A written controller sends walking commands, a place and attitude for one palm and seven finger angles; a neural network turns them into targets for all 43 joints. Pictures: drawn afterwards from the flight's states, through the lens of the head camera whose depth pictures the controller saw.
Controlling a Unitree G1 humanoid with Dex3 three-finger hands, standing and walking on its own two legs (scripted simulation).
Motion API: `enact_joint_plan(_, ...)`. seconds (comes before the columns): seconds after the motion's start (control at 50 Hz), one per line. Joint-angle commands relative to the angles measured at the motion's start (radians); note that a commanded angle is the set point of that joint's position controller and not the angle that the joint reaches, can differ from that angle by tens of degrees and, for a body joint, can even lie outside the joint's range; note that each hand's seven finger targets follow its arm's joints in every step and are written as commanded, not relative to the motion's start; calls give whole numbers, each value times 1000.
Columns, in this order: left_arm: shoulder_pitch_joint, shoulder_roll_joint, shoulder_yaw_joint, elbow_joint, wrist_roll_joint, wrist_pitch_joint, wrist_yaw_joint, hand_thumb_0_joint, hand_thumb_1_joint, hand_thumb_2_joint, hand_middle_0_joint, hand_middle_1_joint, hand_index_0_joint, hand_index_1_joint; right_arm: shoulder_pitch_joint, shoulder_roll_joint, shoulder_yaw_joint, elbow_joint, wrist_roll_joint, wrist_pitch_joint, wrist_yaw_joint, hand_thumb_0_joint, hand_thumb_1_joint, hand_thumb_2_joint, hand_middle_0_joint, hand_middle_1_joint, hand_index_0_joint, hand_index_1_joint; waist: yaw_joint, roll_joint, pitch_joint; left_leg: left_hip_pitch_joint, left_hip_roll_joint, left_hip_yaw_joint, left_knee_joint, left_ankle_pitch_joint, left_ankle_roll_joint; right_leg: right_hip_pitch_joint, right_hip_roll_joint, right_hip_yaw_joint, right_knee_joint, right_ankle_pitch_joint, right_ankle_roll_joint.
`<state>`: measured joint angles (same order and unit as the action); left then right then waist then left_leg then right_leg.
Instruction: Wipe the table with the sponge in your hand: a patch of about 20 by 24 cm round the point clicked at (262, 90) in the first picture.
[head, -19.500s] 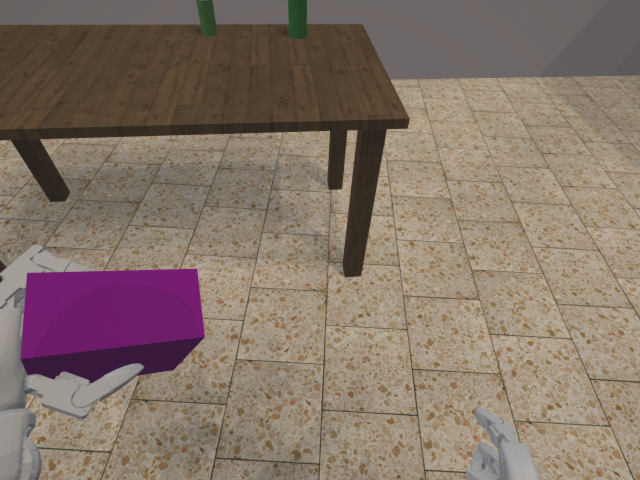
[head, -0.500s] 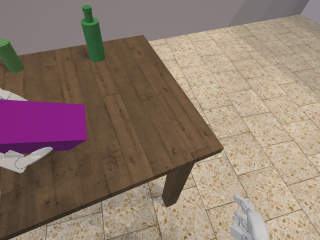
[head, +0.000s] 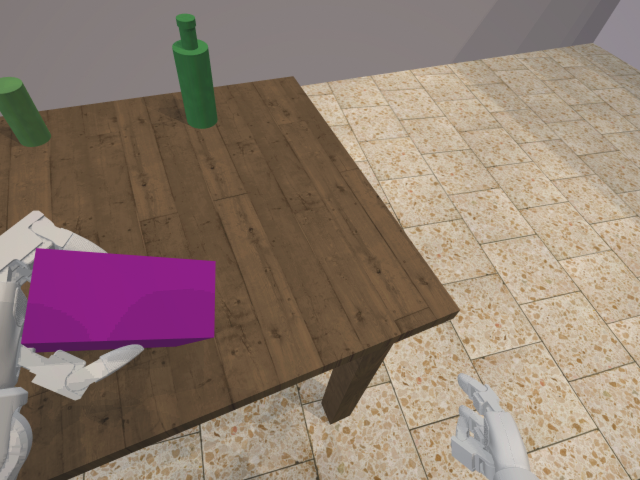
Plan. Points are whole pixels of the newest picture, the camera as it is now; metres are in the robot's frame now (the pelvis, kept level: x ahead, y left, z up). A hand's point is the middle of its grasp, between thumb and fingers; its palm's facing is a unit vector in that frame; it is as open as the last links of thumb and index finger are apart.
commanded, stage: come to a stop and stand still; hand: left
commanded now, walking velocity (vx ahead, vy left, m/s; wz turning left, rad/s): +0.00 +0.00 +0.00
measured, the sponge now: (147, 308) +0.24 +0.20 +0.13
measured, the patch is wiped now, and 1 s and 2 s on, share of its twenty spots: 0.00 0.00 0.00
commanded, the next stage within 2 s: look again from close up in 0.20 s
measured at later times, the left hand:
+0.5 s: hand (73, 323) +0.21 +0.24 +0.15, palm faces +0.35 -0.85 -0.39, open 10.6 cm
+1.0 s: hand (97, 344) +0.20 +0.23 +0.13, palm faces +0.20 -0.75 -0.63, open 10.6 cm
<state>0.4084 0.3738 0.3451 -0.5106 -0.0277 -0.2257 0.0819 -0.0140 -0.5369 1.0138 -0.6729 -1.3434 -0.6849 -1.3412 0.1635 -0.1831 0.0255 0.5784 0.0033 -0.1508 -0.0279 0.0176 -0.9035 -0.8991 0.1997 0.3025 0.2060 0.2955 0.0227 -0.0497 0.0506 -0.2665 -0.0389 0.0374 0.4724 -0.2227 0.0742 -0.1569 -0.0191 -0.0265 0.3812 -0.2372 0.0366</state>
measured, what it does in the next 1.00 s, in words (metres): stands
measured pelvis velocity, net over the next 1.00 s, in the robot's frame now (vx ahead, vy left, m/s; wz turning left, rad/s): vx -0.02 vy -0.04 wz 0.00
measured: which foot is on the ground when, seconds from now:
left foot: down 0.00-1.00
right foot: down 0.00-1.00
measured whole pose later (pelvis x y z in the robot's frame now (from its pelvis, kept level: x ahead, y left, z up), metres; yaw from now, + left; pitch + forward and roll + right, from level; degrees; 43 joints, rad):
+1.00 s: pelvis -0.02 -0.04 -0.01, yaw +0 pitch -1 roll +0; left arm 0.40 0.50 0.36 -0.41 0.04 0.06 -0.07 -0.01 -0.54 1.02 -0.68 -1.33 -0.69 -1.33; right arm 0.15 -0.26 0.03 0.57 0.00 -0.07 -0.02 0.02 -0.90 -0.90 0.20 0.30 0.21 0.30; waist 0.03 0.04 0.02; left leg -0.29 -0.02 0.03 0.54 -0.24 0.03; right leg -0.23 0.01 -0.02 0.55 -0.31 -0.01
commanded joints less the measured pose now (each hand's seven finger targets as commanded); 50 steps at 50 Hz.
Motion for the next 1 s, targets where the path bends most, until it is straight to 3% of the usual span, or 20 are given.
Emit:
enact_joint_plan(0.0, -40, 158, 126, -160, -22, -56, 24, 0, 100, 1300, -1200, -1600, -1200, -1600, -42, -141, -53, -145, 3, -22, -18, 0, -900, -900, 200, 300, 200, 300, -5, 138, -172, 87, 133, -130, -105, 275, -76, 28, -21, 11, -22, 168, -55)
enact_joint_plan(0.08, -67, 205, 161, -207, -21, -59, 27, 0, 100, 1300, -1200, -1600, -1200, -1600, -67, -141, -54, -161, 10, -25, -24, 0, -900, -900, 200, 300, 200, 300, -5, 174, -177, 92, 129, -132, -126, 214, -83, 34, -19, 16, -20, 145, -55)
enact_joint_plan(0.1, -60, 159, 117, -192, -26, -62, 20, 0, 100, 1300, -1200, -1600, -1200, -1600, -54, -139, -49, -159, 2, -22, -24, 0, -900, -900, 200, 300, 200, 300, -5, 167, -169, 79, 132, -137, -139, 174, -77, 33, -17, 8, -28, 129, -54)
enact_joint_plan(0.2, -42, 139, 91, -185, -24, -56, 22, 0, 100, 1300, -1200, -1600, -1200, -1600, -48, -145, -50, -155, 2, -30, -24, 0, -900, -900, 200, 300, 200, 300, -6, 131, -185, 85, 125, -136, -136, 155, -71, 44, -20, 14, -45, 149, -51)
enact_joint_plan(0.38, -66, 180, 130, -163, -14, -50, 33, 0, 100, 1300, -1200, -1600, -1200, -1600, -60, -149, -59, -148, 12, -30, -31, 0, -900, -900, 200, 300, 200, 300, -9, 126, -157, 71, 117, -141, -153, 75, -73, 32, -23, 28, -56, 108, -53)
enact_joint_plan(0.4, -60, 145, 98, -149, -19, -54, 27, 0, 100, 1300, -1200, -1600, -1200, -1600, -51, -147, -54, -147, 5, -26, -30, 0, -900, -900, 200, 300, 200, 300, -8, 123, -153, 60, 120, -141, -157, 51, -64, 34, -24, 21, -65, 97, -52)
enact_joint_plan(0.48, -50, 192, 137, -183, -16, -54, 32, 0, 100, 1300, -1200, -1600, -1200, -1600, -61, -150, -61, -151, 12, -34, -31, 0, -900, -900, 200, 300, 200, 300, -8, 141, -168, 74, 115, -136, -145, 77, -62, 42, -27, 31, -55, 119, -54)
enact_joint_plan(0.5, -41, 152, 104, -176, -22, -57, 26, 0, 100, 1300, -1200, -1600, -1200, -1600, -49, -146, -56, -150, 6, -31, -29, 0, -900, -900, 200, 300, 200, 300, -7, 121, -166, 62, 116, -140, -146, 74, -58, 48, -26, 21, -61, 118, -54)
enact_joint_plan(0.66, -28, 172, 119, -166, -26, -49, 28, 0, 100, 1300, -1200, -1600, -1200, -1600, -40, -152, -64, -148, 11, -28, -32, 0, -900, -900, 200, 300, 200, 300, -11, 113, -170, 80, 114, -130, -122, 120, -57, 38, -38, 40, -65, 157, -57)
enact_joint_plan(0.68, -889, 961, 386, -501, -10, -162, 47, 0, 100, 1300, -1200, -1600, -1200, -1600, 144, -233, 99, -287, 94, 16, -111, 0, -900, -900, 200, 300, 200, 300, -63, 348, -202, -89, 106, -163, -198, -94, -19, 272, 79, 9, 81, 10, 4)
enact_joint_plan(0.7, -609, 432, 322, 45, 118, 35, -15, 0, 100, 1300, -1200, -1600, -1200, -1600, -47, -148, -64, -84, -45, -13, -76, 0, -900, -900, 200, 300, 200, 300, 34, 288, -193, 180, 83, -84, -77, 119, -137, -62, 81, -50, 152, 63, -84)
enact_joint_plan(0.72, -464, 322, 141, 58, 63, 45, -32, 0, 100, 1300, -1200, -1600, -1200, -1600, -28, -187, -57, -111, -47, -29, -11, 0, -900, -900, 200, 300, 200, 300, -22, 178, -145, 156, 67, -118, -73, 333, -145, -126, 74, -85, 103, 79, -82)
enact_joint_plan(0.74, -317, 362, 228, 74, 63, 79, -40, 0, 100, 1300, -1200, -1600, -1200, -1600, 15, -243, -89, -87, -33, -5, 0, 0, -900, -900, 200, 300, 200, 300, 20, 182, -271, 276, 106, -110, -35, 430, -128, -152, 79, -66, 114, 121, -70)
enact_joint_plan(0.76, -302, 231, 142, 32, -3, 125, -86, 0, 100, 1300, -1200, -1600, -1200, -1600, -62, -213, -73, -120, -19, -6, 0, 0, -900, -900, 200, 300, 200, 300, 52, 188, -312, 278, 81, -94, -20, 390, -118, -129, 63, -65, 110, 117, -70)
enact_joint_plan(0.8, -188, 215, 139, 2, -88, 220, -137, 0, 100, 1300, -1200, -1600, -1200, -1600, -109, -213, -55, -124, 10, -1, 8, 0, -900, -900, 200, 300, 200, 300, 76, 186, -253, 214, 68, -73, -29, 276, -108, -83, 49, -86, 96, 151, -75)
enact_joint_plan(0.82, -109, 247, 143, -11, -84, 256, -157, 0, 100, 1300, -1200, -1600, -1200, -1600, -117, -219, -57, -127, 14, 2, 8, 0, -900, -900, 200, 300, 200, 300, 86, 175, -231, 192, 65, -69, -34, 256, -96, -72, 47, -86, 101, 163, -73)
enact_joint_plan(0.88, -106, 336, 140, -84, 46, 295, -150, 0, 100, 1300, -1200, -1600, -1200, -1600, -168, -211, -36, -172, 26, 36, 14, 0, -900, -900, 200, 300, 200, 300, 68, 142, -161, 105, 50, -46, -41, 125, -66, -105, 62, -61, 102, 94, -71)
enact_joint_plan(0.92, -109, 372, 181, -107, 96, 234, -122, 0, 100, 1300, -1200, -1600, -1200, -1600, -145, -198, -42, -170, -4, 41, 2, 0, -900, -900, 200, 300, 200, 300, 42, 63, -125, 78, 46, -50, -26, 117, -56, -129, 61, -63, 95, 80, -64)
enact_joint_plan(0.96, -132, 420, 261, -154, 76, 149, -87, 0, 100, 1300, -1200, -1600, -1200, -1600, -138, -192, -51, -167, -16, 40, -18, 0, -900, -900, 200, 300, 200, 300, 36, 21, -189, 85, 38, -49, 13, 100, -50, -144, 65, -53, 102, 45, -52)
enact_joint_plan(0.98, -206, 509, 348, -202, 61, 115, -64, 0, 100, 1300, -1200, -1600, -1200, -1600, -144, -200, -56, -160, -8, 40, -27, 0, -900, -900, 200, 300, 200, 300, 44, 62, -231, 100, 36, -43, 23, 60, -51, -151, 72, -33, 104, 6, -52)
